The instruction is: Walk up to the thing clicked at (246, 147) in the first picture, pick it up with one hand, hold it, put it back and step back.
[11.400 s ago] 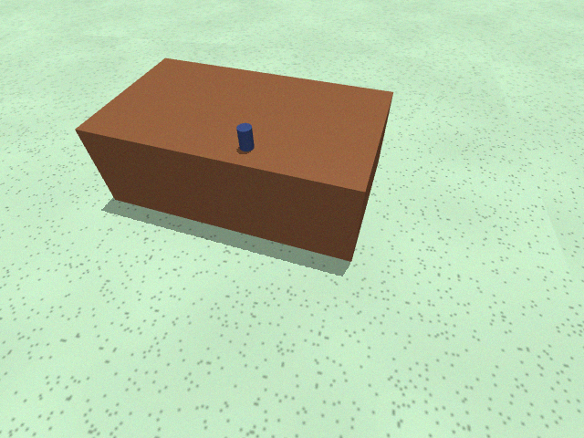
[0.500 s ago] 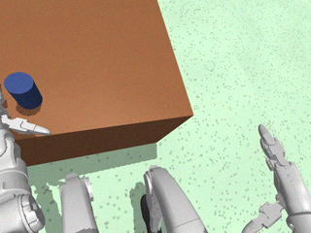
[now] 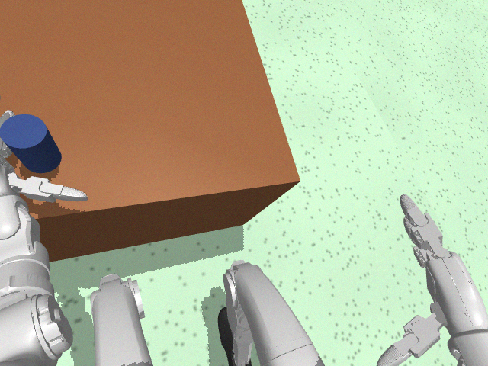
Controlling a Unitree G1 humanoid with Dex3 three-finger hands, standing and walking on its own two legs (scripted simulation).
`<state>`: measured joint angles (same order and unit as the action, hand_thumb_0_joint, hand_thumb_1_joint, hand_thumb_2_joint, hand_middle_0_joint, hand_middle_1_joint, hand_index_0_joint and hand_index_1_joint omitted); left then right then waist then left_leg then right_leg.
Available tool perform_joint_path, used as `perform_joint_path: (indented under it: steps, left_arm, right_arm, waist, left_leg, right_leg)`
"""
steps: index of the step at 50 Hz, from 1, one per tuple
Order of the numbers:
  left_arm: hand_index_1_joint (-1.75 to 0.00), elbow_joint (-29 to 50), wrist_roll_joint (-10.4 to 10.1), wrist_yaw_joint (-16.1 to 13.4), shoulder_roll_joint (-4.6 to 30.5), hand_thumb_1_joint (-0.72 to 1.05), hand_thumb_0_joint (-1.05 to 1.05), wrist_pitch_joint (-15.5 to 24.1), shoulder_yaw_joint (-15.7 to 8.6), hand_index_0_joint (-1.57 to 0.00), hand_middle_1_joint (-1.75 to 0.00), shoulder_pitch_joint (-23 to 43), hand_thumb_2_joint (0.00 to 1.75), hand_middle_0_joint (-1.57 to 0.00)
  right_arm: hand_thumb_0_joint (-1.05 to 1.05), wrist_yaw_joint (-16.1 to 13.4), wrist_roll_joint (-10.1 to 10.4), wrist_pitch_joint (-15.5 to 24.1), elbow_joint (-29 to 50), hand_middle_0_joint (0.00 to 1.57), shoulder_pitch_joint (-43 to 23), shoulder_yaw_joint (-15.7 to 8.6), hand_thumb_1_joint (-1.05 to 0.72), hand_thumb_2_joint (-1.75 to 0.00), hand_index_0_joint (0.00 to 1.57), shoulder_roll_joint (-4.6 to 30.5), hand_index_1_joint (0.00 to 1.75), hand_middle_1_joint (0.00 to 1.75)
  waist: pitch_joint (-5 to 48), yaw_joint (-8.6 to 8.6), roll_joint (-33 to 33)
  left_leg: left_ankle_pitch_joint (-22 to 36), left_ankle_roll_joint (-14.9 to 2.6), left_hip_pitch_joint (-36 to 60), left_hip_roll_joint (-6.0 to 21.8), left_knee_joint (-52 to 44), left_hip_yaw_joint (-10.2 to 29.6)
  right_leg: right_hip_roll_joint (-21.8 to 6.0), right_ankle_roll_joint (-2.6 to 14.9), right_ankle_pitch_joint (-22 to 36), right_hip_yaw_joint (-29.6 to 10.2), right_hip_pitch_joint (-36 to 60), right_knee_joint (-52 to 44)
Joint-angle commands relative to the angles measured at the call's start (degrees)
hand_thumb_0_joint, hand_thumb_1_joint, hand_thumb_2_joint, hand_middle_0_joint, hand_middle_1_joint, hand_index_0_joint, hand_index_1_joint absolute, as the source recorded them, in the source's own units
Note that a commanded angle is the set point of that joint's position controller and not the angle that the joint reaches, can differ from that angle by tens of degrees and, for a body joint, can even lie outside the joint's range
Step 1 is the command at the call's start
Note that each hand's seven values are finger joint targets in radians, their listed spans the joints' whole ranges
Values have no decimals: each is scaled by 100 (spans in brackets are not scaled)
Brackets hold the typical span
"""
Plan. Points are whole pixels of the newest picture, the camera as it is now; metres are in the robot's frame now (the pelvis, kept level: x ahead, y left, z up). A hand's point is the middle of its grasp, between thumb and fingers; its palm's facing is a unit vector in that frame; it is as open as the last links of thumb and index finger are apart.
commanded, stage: close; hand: left
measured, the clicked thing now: (34, 145) +0.50 +0.24 -0.08
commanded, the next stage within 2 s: settle in 0.60 s
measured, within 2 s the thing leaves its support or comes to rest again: leaves its support in 0.96 s
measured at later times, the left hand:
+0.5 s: hand (33, 149) +0.48 +0.24 -0.06, palm faces +0.27 -0.96 +0.01, open 9.2 cm
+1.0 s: hand (33, 152) +0.47 +0.24 -0.05, palm faces +0.26 -0.96 +0.00, open 8.1 cm
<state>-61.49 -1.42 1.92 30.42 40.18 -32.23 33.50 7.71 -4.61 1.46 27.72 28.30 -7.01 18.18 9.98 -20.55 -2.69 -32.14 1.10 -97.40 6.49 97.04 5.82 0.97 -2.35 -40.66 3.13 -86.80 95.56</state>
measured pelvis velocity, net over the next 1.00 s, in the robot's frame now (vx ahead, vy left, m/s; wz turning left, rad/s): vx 0.00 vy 0.00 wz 0.00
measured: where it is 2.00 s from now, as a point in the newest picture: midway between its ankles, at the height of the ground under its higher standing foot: (188, 362)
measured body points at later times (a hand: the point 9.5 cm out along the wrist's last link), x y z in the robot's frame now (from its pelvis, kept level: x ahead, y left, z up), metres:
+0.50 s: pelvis +0.01 +0.00 +0.01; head +0.19 +0.10 +0.40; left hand +0.46 +0.29 -0.06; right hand +0.20 -0.23 +0.15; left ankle +0.08 +0.13 -0.51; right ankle +0.04 -0.15 -0.51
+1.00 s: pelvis +0.00 +0.00 +0.01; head +0.18 +0.10 +0.41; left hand +0.45 +0.29 -0.05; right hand +0.18 -0.24 +0.14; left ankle +0.08 +0.13 -0.51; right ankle +0.04 -0.15 -0.51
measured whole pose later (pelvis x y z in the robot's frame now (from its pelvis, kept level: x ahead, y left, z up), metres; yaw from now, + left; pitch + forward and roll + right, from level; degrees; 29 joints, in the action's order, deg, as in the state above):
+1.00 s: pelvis +0.00 +0.00 +0.01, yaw +0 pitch +31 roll -7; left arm -58.1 -0.4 1.4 29.3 37.8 -32.3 31.5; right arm 8.2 -4.3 0.1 28.2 29.2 -7.5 18.3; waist 9.8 -20.7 -2.9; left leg -31.9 1.0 -94.5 6.4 94.8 5.6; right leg 1.0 -2.5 -39.9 3.0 -83.9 92.8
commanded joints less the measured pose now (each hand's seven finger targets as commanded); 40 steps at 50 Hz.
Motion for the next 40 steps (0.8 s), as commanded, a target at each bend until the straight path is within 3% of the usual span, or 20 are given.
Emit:
perform_joint_path:
  steps: [1, 6, 7, 12, 13, 15, 18, 20, 22, 23, 24, 25, 27, 29, 30, 32, 35, 36, 38, 40]
  left_arm:
    - [-34, 821, 20, 39, 1324, -49, 0, 377, -127, -58, -36, 1627, 13, -56]
    - [-47, 860, 74, 37, 1161, -38, 0, 319, -50, -70, -49, 1723, 26, -68]
    - [-50, 1195, 88, 24, 1383, -37, 0, 341, -98, -72, -51, 1890, 29, -71]
    - [-64, 984, 102, -15, 1239, -28, 0, 254, -26, -85, -65, 1784, 42, -84]
    - [-66, 757, 83, -6, 1051, -27, 0, 249, 26, -87, -67, 1699, 43, -86]
    - [-72, 861, 78, -42, 1302, -22, 0, 310, -135, -92, -73, 1656, 48, -91]
    - [-79, 669, 59, -2, 1038, -15, 0, 364, -48, -99, -80, 1491, 56, -97]
    - [-85, 680, 73, 14, 905, -12, 0, 389, 28, -105, -86, 1452, 60, -103]
    - [-89, 814, 101, 64, 1115, -7, 0, 407, -38, -108, -90, 1322, 65, -107]
    - [-92, 806, 64, 92, 923, -4, 0, 410, 13, -111, -93, 1363, 68, -110]
    - [-93, 1005, 37, 82, 1055, -2, 0, 430, -114, -113, -95, 1208, 68, -111]
    - [-95, 1051, 36, 84, 1042, -2, 0, 410, -88, -116, -97, 1295, 70, -114]
    - [-98, 955, 12, 72, 860, 1, 0, 382, -63, -117, -99, 1184, 73, -116]
    - [-105, 1192, 24, 30, 1115, 9, 0, 420, -135, -118, -105, 1324, 82, -118]
    - [-109, 1064, 18, 39, 905, 10, 0, 418, -34, -122, -109, 1344, 89, -121]
    - [-116, 911, 4, 40, 904, 16, 0, 434, -28, -127, -116, 1288, 96, -126]
    - [-123, 863, 20, 43, 1043, 21, 0, 470, -73, -132, -123, 1185, 105, -130]
    - [-128, 968, 0, 50, 945, 29, 0, 477, -39, -125, -128, 1319, 113, -124]
    - [-130, 1067, 50, 51, 1203, 35, 0, 455, -155, -124, -129, 1310, 119, -123]
    - [-133, 1107, 47, 52, 1065, 39, 0, 404, -92, -126, -132, 1345, 123, -125]
  right_arm:
    - [0, -168, 69, 245, 998, 5, 305, -928, 51, -5, 5, 1089, 5, 5]
    - [0, -132, 66, 200, 1210, 5, 283, -984, 51, -5, 5, 1108, 5, 5]
    - [0, -144, 68, 212, 1118, 5, 274, -1055, 51, -5, 5, 1132, 5, 5]
    - [0, -139, 65, 183, 1069, 5, 251, -925, 50, -5, 5, 1056, 5, 5]
    - [0, -142, 61, 167, 960, 5, 286, -922, 51, -5, 5, 1040, 5, 5]
    - [0, -159, 76, 203, 1187, 5, 213, -1002, 51, -5, 5, 1140, 5, 5]
    - [0, -118, 66, 200, 1038, 5, 366, -947, 51, -5, 5, 1047, 5, 5]
    - [0, -120, 64, 221, 1196, 5, 367, -1095, 51, -5, 5, 1144, 5, 5]
    - [0, -96, 81, 222, 1122, 5, 395, -1048, 51, -5, 5, 1095, 5, 5]
    - [0, -88, 85, 216, 1087, 5, 486, -1019, 51, -5, 5, 1045, 5, 5]
    - [0, -89, 108, 242, 1223, 5, 391, -1145, 51, -5, 5, 1150, 5, 5]
    - [0, -94, 91, 223, 1196, 5, 459, -1139, 51, -5, 5, 1143, 5, 5]
    - [0, -69, 100, 210, 1050, 5, 467, -1095, 51, -5, 5, 1072, 5, 5]
    - [0, -69, 116, 231, 1061, 5, 451, -1039, 52, -5, 5, 1024, 5, 5]
    - [0, -72, 100, 223, 1069, 5, 403, -1017, 52, -5, 5, 1019, 5, 5]
    - [0, -72, 99, 230, 972, 5, 414, -991, 52, -5, 5, 994, 5, 5]
    - [0, -64, 100, 246, 1148, 5, 448, -976, 52, -5, 5, 1046, 5, 5]
    - [0, -59, 99, 245, 1273, 5, 427, -959, 54, -5, 5, 1047, 5, 5]
    - [0, -68, 110, 211, 1225, 5, 448, -1147, 53, -6, 5, 1150, 5, 5]
    - [0, -47, 101, 196, 1129, 5, 505, -1005, 53, -6, 5, 1031, 5, 5]
  waist:
    - [2837, 83, 1928]
    - [2983, 91, 2072]
    - [3089, 112, 2288]
    - [2868, 94, 2199]
    - [2771, 9, 2099]
    - [2824, 64, 2002]
    - [2755, 31, 1918]
    - [2813, -52, 1982]
    - [2848, 94, 2129]
    - [2828, 39, 2154]
    - [2961, 130, 2203]
    - [2923, 80, 2264]
    - [2686, 86, 2254]
    - [2649, 101, 2237]
    - [2606, 35, 2200]
    - [2507, -9, 2125]
    - [2700, 30, 2090]
    - [2778, 5, 2095]
    - [2941, 79, 2244]
    - [2878, 89, 2220]
  left_leg:
    - [1197, -155, 3453, -284, -1064, -39]
    - [1043, -104, 3756, -268, -1263, 10]
    - [1089, -102, 3794, -272, -1217, -37]
    - [1107, -104, 3754, -271, -1268, -24]
    - [1169, -119, 3682, -266, -1227, -12]
    - [1191, -135, 3571, -279, -1206, -39]
    - [1341, -155, 3556, -288, -1154, -49]
    - [1434, -127, 3798, -273, -1248, -12]
    - [1473, -105, 3876, -274, -1246, -34]
    - [1498, -89, 3957, -266, -1302, -3]
    - [1555, -78, 4093, -266, -1321, 2]
    - [1526, -65, 4134, -263, -1365, 14]
    - [1469, -46, 4090, -255, -1429, 73]
    - [1314, -84, 3924, -268, -1359, 11]
    - [1249, -77, 3943, -260, -1399, 37]
    - [1198, -112, 3750, -276, -1312, 13]
    - [1479, -121, 3833, -271, -1233, -2]
    - [1533, -113, 3873, -269, -1261, 16]
    - [1551, -109, 4023, -267, -1248, -19]
    - [1464, -111, 3940, -275, -1279, -22]
  right_leg:
    - [234, 317, 1721, -3, 658, -1251]
    - [242, 344, 1570, 68, 645, -1291]
    - [226, 342, 1614, -16, 722, -1306]
    - [238, 338, 1622, 49, 682, -1337]
    - [236, 332, 1686, 54, 646, -1334]
    - [238, 317, 1742, 21, 783, -1352]
    - [245, 315, 1854, 36, 770, -1339]
    - [263, 338, 1910, 119, 779, -1337]
    - [258, 354, 1903, 97, 763, -1306]
    - [255, 362, 1906, 162, 708, -1290]
    - [261, 365, 1932, 161, 765, -1277]
    - [250, 369, 1920, 185, 756, -1286]
    - [240, 379, 1842, 230, 620, -1249]
    - [237, 358, 1785, 162, 620, -1283]
    - [238, 363, 1721, 178, 580, -1304]
    - [236, 348, 1690, 143, 549, -1308]
    - [236, 335, 1910, 113, 714, -1304]
    - [239, 343, 1960, 142, 738, -1282]
    - [235, 349, 1947, 84, 759, -1300]
    - [233, 335, 1906, 70, 812, -1342]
